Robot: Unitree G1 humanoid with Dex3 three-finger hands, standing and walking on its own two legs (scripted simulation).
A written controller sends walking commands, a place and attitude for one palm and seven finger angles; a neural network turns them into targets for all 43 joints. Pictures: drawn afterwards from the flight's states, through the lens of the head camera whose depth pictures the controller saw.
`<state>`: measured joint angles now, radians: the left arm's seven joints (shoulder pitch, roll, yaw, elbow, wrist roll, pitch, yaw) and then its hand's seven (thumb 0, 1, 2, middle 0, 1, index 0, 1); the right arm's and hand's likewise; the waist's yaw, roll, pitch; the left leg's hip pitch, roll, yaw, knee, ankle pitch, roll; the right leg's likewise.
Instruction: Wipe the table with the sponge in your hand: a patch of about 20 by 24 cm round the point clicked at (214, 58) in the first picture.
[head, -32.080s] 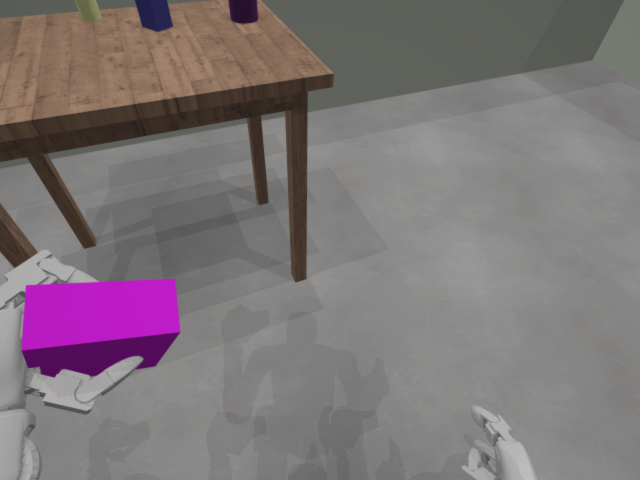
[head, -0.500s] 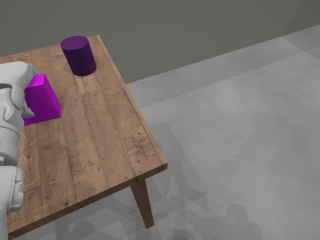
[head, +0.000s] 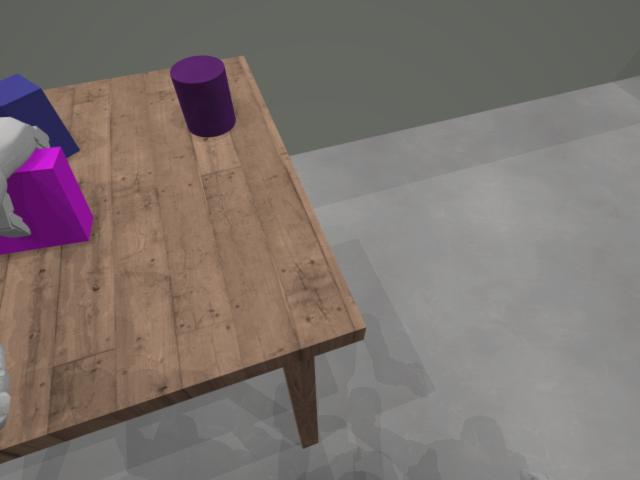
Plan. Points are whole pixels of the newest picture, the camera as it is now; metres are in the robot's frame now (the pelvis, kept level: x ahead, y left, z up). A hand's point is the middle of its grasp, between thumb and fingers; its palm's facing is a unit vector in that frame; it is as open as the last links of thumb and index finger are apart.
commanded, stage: wipe back along the first lane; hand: left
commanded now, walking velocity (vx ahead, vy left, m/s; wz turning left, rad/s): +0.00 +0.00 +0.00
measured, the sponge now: (20, 214) +0.38 +0.40 +0.12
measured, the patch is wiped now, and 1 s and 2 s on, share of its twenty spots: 1.00 1.00 1.00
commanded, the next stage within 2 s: lift the sponge slowly off the table in 1.58 s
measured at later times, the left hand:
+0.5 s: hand (26, 213) +0.36 +0.36 +0.14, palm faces -0.03 +0.02 -1.00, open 9.6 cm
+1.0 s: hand (18, 239) +0.32 +0.36 +0.14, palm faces -0.01 +0.02 -1.00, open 9.6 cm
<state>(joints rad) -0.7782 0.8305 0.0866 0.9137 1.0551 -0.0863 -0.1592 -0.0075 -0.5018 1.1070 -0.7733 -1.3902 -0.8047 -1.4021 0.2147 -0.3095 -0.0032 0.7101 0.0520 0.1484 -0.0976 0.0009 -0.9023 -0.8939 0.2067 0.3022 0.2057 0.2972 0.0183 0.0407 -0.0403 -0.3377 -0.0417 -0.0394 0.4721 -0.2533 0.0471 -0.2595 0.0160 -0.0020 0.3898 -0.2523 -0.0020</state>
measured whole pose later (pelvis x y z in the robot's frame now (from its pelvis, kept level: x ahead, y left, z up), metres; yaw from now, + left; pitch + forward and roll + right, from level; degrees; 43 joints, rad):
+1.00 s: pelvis -0.01 +0.00 +0.00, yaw -1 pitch +2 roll -1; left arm -0.34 0.70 0.09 0.38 0.91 0.16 -0.10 -0.01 -0.48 1.11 -0.74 -1.44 -0.77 -1.45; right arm 0.13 -0.31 0.03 0.69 0.05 0.14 -0.08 0.00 -0.90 -0.89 0.21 0.30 0.20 0.30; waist 0.06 0.08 -0.03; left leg -0.24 -0.05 -0.02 0.46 -0.25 0.05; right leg -0.19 0.01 0.01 0.42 -0.27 0.00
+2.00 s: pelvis -0.02 +0.00 +0.00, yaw +0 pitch -1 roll +0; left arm -0.04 0.66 0.04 -0.09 0.86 0.36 -0.13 0.01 -0.48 1.10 -0.75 -1.42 -0.78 -1.43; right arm 0.05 -0.29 0.07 0.68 0.03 0.10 -0.09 0.01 -0.90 -0.89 0.21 0.30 0.20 0.30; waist 0.11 0.10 0.00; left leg -0.19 -0.05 -0.03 0.46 -0.25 0.04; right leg -0.14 0.00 0.01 0.44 -0.28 0.00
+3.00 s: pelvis -0.04 -0.02 +0.00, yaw +1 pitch -4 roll +0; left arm -0.23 0.72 0.03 -0.02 0.83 0.33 -0.22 -0.01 -0.50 1.10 -0.78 -1.38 -0.81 -1.40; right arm 0.03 -0.30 0.08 0.69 0.04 0.08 -0.11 0.01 -0.90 -0.89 0.21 0.30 0.20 0.30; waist 0.13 0.10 0.02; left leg -0.17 -0.04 -0.05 0.45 -0.21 0.02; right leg -0.12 0.02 -0.02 0.43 -0.25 -0.02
